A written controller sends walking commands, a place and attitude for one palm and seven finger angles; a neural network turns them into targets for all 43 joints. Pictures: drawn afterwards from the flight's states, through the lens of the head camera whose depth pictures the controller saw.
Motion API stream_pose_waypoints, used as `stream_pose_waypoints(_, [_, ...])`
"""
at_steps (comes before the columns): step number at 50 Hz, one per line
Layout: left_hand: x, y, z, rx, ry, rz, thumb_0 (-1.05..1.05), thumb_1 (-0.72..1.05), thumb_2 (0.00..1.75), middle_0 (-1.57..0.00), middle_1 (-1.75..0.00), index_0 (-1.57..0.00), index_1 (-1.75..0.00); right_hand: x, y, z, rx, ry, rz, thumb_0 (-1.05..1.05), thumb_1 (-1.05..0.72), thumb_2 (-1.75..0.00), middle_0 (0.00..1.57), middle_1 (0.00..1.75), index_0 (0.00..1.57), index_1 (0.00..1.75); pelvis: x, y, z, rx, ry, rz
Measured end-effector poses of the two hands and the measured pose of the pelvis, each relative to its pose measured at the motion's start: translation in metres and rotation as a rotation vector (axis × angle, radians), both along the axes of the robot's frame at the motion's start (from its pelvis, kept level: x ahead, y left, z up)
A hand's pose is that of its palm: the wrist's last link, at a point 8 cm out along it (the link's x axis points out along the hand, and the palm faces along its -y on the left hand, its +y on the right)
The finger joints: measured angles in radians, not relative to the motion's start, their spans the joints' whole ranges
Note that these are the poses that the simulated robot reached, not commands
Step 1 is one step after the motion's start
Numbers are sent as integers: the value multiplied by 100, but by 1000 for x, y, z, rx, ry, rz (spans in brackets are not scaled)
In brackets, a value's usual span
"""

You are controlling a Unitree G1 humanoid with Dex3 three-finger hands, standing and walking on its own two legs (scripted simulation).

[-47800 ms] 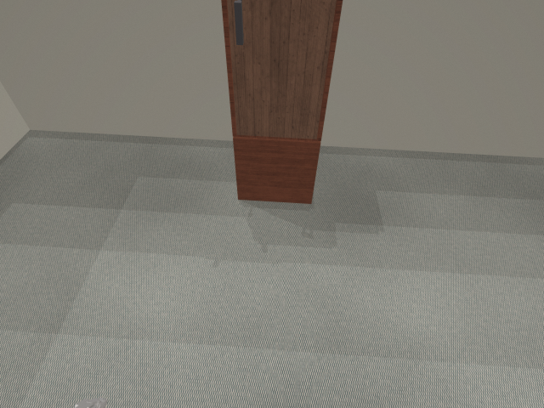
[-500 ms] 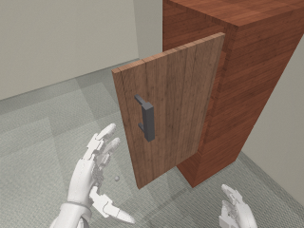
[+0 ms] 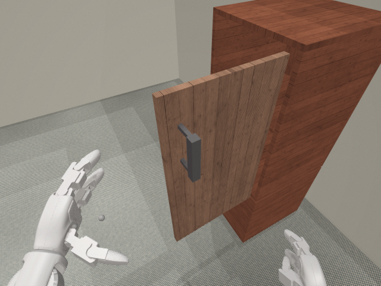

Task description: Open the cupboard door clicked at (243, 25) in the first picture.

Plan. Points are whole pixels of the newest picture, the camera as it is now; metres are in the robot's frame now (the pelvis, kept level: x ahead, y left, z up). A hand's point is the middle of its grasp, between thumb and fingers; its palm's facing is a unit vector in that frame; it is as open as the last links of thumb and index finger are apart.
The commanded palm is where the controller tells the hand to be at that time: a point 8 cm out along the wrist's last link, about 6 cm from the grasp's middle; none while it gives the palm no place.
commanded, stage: draw the hand back to the body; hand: left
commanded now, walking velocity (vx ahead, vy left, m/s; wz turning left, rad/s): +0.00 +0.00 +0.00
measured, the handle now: (188, 153) +0.36 +0.04 +0.12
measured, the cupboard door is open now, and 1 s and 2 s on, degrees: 93 93 93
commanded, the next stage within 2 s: step back with the hand held close in 1.00 s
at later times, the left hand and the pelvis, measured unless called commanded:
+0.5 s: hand (51, 197) +0.21 +0.25 +0.16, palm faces +0.37 -0.85 -0.38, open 10.5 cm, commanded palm +0.16 +0.30 +0.18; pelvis +0.02 +0.02 +0.01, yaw -2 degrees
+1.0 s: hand (41, 195) +0.21 +0.26 +0.17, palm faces +0.43 -0.81 -0.39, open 7.5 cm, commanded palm +0.16 +0.30 +0.19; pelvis +0.01 +0.01 +0.02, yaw -2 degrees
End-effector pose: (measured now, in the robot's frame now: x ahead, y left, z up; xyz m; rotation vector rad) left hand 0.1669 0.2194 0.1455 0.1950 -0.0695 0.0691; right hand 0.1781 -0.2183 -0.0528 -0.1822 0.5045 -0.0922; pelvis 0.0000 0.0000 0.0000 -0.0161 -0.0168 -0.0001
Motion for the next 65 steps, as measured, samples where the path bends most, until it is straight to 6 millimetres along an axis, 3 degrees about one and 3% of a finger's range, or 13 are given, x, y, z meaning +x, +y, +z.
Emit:
stream_pose_waypoints(6, [-7,19,6,89,-24,145,-1,-25,41,-17,-30,-16,-30,1,11,0,-5,42,8,1,-91,-90,20,30,20,30,2,5,6,1,-11,-9])
stream_pose_waypoints(16, [-3,48,17,175,-43,237,0,8,55,-18,-30,-17,-30,1,22,-9,6,122,8,1,-91,-90,21,30,20,30,10,14,12,5,-23,-19])
stream_pose_waypoints(32, [3,89,38,247,-96,357,1,63,79,-20,-30,-20,-30,8,11,-5,-12,149,-35,1,-91,-90,21,30,20,30,18,16,15,3,-32,-29])
stream_pose_waypoints(37, [2,93,40,242,-102,385,1,77,85,-21,-30,-20,-30,7,7,-5,-15,155,-35,1,-91,-90,21,30,20,30,17,15,16,4,-35,-27])
stream_pose_waypoints(48, [-1,80,39,241,-93,360,1,88,90,-21,-30,-21,-30,2,4,-8,-4,163,-36,1,-91,-90,21,30,20,30,14,10,16,5,-40,-26])
stream_pose_waypoints(57, [-5,78,38,239,-88,375,1,89,90,-21,-30,-21,-30,-2,-1,-10,2,169,-35,1,-91,-90,21,30,20,30,10,4,17,4,-45,-25])
stream_pose_waypoints(65, [3,82,43,315,-97,315,1,89,90,-21,-30,-21,-30,-13,-13,-9,-14,210,-80,1,-91,-90,21,30,20,30,-1,8,17,-6,1,-44])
